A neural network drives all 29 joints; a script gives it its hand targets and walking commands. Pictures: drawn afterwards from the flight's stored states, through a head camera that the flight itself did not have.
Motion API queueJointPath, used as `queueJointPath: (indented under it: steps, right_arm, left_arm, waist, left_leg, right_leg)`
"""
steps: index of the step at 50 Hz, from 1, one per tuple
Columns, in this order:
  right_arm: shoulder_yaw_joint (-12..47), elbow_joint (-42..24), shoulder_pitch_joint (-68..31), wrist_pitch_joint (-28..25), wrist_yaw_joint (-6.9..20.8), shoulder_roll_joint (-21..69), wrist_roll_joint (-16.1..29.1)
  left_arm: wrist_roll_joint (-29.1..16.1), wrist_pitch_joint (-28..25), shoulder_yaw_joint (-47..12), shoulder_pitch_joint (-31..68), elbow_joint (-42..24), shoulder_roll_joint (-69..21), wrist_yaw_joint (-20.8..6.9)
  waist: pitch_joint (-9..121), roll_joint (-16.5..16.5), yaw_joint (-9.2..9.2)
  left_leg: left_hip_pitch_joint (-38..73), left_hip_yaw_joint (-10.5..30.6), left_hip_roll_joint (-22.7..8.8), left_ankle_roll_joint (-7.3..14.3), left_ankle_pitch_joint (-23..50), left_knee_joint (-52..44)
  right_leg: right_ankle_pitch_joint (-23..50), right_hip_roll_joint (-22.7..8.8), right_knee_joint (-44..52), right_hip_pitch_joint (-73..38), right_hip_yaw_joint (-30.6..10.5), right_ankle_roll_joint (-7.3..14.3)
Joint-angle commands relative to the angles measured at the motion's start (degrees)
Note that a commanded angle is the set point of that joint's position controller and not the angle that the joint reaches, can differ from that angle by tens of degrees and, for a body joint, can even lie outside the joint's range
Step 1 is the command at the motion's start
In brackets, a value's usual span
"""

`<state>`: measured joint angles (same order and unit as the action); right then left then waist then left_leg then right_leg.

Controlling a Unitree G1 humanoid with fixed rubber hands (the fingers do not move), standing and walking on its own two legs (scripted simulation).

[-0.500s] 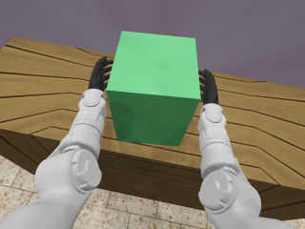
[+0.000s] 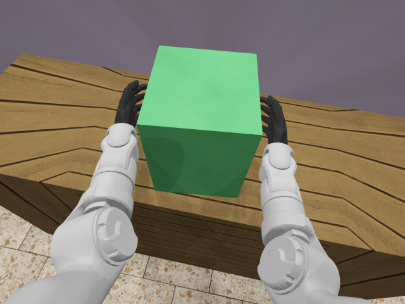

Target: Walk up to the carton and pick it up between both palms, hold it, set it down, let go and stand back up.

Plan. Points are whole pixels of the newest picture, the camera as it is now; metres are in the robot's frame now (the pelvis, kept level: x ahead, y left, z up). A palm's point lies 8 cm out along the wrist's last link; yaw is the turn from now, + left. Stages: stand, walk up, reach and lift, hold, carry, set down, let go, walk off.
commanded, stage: reach and lift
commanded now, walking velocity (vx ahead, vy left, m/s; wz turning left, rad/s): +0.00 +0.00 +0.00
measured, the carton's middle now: (201, 128) +0.49 -0.01 +0.03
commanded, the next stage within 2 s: none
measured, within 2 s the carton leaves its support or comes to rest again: leaves its support in 1.02 s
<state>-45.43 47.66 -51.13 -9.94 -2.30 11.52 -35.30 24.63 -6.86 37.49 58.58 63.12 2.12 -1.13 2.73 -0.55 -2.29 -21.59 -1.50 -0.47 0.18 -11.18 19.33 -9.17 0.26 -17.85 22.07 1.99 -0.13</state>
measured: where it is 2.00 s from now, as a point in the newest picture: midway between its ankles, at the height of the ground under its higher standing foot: outside the picture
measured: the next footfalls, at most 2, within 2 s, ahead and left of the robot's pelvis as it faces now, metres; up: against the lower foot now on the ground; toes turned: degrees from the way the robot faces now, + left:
none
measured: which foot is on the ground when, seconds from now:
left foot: down 0.00-1.00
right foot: down 0.00-1.00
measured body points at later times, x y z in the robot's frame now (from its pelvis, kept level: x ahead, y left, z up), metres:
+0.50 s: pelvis +0.00 +0.00 +0.00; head +0.09 +0.01 +0.44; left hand +0.47 +0.14 +0.08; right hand +0.44 -0.15 +0.08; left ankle -0.04 +0.11 -0.75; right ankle -0.02 -0.11 -0.75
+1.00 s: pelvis -0.02 +0.01 +0.00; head +0.02 +0.02 +0.45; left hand +0.42 +0.14 +0.08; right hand +0.39 -0.15 +0.08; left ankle -0.04 +0.11 -0.75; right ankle -0.02 -0.11 -0.75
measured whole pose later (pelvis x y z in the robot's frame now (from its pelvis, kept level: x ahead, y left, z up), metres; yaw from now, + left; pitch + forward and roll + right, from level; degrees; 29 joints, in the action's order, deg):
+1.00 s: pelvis -0.02 +0.01 +0.00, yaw +0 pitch +6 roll -1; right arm -32.9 54.6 -42.9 -9.7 -4.4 5.7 -20.7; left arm 17.6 -0.2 25.5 49.1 58.3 -0.6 3.7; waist 3.1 -1.0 -1.7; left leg -15.3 -1.6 -0.9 0.3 -11.4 20.4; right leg -7.1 0.5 -14.6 13.8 3.2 0.1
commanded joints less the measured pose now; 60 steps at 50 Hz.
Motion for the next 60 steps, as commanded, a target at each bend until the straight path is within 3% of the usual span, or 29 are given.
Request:
queueJointPath:
  steps: [1, 12, 18, 25, 39, 50, 60]
  right_arm:
    - [14.6, 5.6, -22.0, -0.8, 7.6, 24.4, -2.6]
    - [14.4, 6.2, -22.3, -1.7, 7.9, 24.4, -2.3]
    - [17.4, 9.4, -22.4, -4.2, 7.7, 24.9, -0.9]
    - [23.0, 7.8, -21.4, -4.4, 6.8, 25.4, 2.7]
    - [29.6, 4.1, -26.1, -5.2, 6.7, 22.8, 9.2]
    - [30.6, 1.5, -32.5, -3.6, 7.0, 20.2, 13.4]
    - [25.3, 2.4, -34.9, 2.0, 7.5, 19.1, 13.0]
  left_arm:
    - [1.9, -0.3, -10.6, 23.8, 3.1, -24.1, -5.2]
    - [2.4, 0.8, -11.4, 22.6, 2.4, -25.9, -5.0]
    - [1.3, 1.0, -14.8, 20.3, 2.1, -28.9, -4.5]
    - [-1.2, 0.8, -17.5, 19.2, 1.3, -28.4, -4.9]
    - [-5.0, 2.5, -24.2, 20.6, -4.3, -30.8, -4.0]
    - [-7.5, 4.8, -26.7, 27.4, -9.5, -32.1, -3.0]
    - [-7.6, 9.7, -23.3, 31.5, -11.4, -29.2, -3.6]
  waist:
    - [33.1, 2.5, -0.91]
    - [32.9, 3.7, -0.82]
    - [33.6, 5.0, -0.2]
    - [34.3, 2.2, -0.84]
    - [37.3, 2.9, 0.16]
    - [38.3, 2.6, 0.67]
    - [29.1, 1.4, 0.74]
  left_leg:
    - [18.8, -5.0, -0.6, -2.1, 33.0, 3.9]
    - [20.8, -4.6, -1.1, -2.4, 35.3, 4.4]
    - [23.6, -4.1, -2.1, -3.1, 42.8, 6.5]
    - [12.4, -4.4, -0.5, -1.8, 31.1, 3.0]
    - [13.7, -3.6, -0.7, -3.8, 33.3, 3.4]
    - [16.2, -3.7, -0.5, -4.8, 26.9, 1.8]
    - [15.0, -4.9, 0.2, -3.1, 9.9, -3.3]
  right_leg:
    - [30.9, -0.2, -3.7, -12.7, 5.3, -4.3]
    - [28.7, 0.2, -2.8, -10.9, 5.9, -3.4]
    - [28.6, 0.8, -2.3, -8.6, 6.1, -1.8]
    - [39.0, -1.0, -5.7, -22.9, 4.2, -2.6]
    - [39.0, 0.0, -4.6, -28.1, 3.9, -1.3]
    - [31.4, 0.7, -2.1, -28.6, 3.6, -1.0]
    - [15.2, 0.1, 0.5, -26.6, 3.5, -1.5]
